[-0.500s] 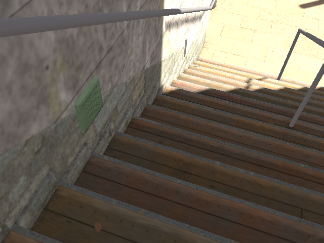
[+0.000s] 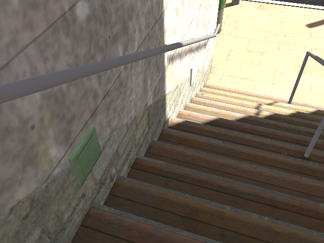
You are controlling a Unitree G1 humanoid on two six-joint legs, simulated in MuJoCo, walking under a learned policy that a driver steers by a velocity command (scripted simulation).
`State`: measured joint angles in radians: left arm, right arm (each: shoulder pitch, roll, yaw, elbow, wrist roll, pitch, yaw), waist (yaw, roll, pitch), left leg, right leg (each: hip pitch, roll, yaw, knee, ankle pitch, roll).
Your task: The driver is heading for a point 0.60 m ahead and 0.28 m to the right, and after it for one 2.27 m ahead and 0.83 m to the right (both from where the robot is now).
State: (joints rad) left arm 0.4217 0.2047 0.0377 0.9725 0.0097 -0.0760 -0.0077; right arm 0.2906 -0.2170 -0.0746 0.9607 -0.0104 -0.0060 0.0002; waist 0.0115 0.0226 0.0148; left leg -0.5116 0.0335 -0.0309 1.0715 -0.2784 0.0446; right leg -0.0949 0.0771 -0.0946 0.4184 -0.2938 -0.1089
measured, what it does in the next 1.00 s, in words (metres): goes down, turning right: left foot 0.16 m lower, then right foot 0.16 m lower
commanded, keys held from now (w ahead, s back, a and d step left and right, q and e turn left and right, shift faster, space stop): w+e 0.64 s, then e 0.36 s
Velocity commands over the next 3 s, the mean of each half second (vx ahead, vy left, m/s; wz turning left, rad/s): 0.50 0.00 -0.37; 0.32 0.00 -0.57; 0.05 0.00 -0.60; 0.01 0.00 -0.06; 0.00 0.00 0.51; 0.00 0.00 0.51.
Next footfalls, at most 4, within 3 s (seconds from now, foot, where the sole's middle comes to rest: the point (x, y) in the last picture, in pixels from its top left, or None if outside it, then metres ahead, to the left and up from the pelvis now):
0.42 left None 0.33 0.16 -0.93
0.94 right None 0.53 -0.21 -1.09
1.38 left None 0.62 0.00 -1.09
1.82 right None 0.50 -0.22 -1.09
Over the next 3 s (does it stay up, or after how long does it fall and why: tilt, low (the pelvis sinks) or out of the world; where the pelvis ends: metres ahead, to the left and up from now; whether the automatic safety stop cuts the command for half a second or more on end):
stays up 0.57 -0.10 -0.33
